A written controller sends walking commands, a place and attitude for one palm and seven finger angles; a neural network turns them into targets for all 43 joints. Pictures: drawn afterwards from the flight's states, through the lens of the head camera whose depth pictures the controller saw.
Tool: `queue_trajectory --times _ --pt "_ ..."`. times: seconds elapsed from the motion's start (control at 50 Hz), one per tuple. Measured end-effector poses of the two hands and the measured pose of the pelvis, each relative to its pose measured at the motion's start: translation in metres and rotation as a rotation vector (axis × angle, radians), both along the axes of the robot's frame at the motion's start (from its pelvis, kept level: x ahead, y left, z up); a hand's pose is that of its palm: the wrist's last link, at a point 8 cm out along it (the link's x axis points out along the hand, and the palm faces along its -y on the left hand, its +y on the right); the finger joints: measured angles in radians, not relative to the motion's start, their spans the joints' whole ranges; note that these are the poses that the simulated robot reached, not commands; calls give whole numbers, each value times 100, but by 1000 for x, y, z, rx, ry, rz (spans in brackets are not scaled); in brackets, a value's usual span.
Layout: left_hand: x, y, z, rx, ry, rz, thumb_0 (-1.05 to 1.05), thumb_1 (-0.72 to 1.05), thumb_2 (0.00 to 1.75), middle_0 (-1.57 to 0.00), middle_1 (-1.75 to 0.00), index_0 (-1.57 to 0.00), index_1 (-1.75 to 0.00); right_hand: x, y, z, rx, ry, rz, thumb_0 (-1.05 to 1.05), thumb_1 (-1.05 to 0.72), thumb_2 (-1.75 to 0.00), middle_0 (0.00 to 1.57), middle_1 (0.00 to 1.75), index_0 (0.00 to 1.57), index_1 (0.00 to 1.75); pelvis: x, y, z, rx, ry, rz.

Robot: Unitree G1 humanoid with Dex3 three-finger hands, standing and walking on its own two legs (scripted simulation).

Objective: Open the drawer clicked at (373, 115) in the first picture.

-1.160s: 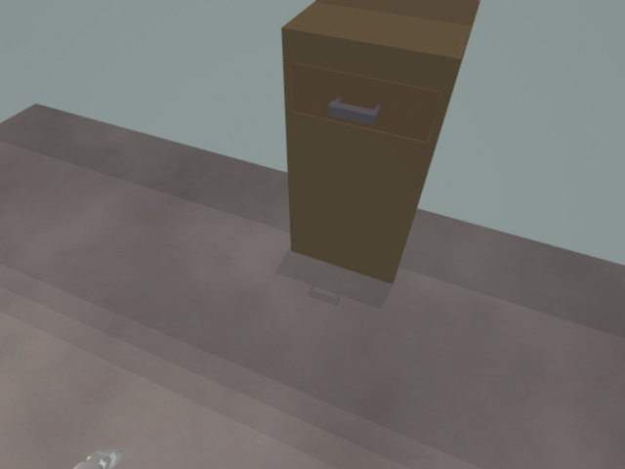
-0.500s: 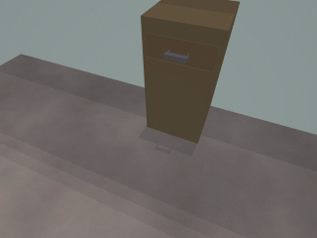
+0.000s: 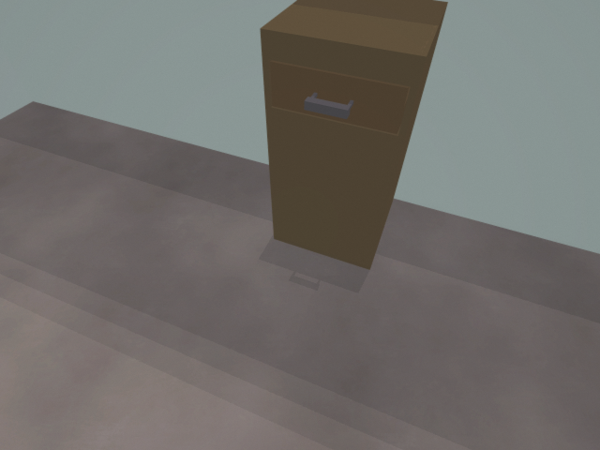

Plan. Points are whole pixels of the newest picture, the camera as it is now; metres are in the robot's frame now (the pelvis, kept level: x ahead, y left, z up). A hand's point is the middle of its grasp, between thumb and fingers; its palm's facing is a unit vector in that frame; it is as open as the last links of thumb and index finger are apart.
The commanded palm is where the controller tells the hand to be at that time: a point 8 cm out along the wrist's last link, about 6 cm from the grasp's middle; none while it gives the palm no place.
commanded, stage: look at it before walking up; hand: left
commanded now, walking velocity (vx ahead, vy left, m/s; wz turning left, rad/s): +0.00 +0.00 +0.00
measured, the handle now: (329, 103) +0.99 -0.03 -0.05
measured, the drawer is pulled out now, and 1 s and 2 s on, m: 0.00 0.00 0.00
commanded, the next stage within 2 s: turn to face it in 0.38 s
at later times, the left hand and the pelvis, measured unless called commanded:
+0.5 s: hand out of the picture +0.08 +0.25 -0.15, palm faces -0.03 -0.94 -0.34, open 7.4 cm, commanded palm none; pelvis +0.01 +0.00 +0.00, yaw +0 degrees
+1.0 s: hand out of the picture +0.07 +0.20 -0.19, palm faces -0.15 -0.97 -0.20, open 7.4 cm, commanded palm none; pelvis -0.02 +0.02 -0.02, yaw -8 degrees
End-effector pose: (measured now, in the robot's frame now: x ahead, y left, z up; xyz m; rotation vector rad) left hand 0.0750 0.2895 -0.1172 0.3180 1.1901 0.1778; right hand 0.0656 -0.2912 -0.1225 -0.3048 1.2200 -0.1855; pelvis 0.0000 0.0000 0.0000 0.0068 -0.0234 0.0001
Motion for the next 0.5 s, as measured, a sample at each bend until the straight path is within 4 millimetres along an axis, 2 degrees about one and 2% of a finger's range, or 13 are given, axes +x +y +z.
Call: queue_trajectory --times 0.5 --pt "0 7 1 11 19 10 1 91 90 -21 -30 -20 -30 16 3 2 -1 -12 9 0 -91 -90 21 30 21 30 7 2 1 -1 1 0"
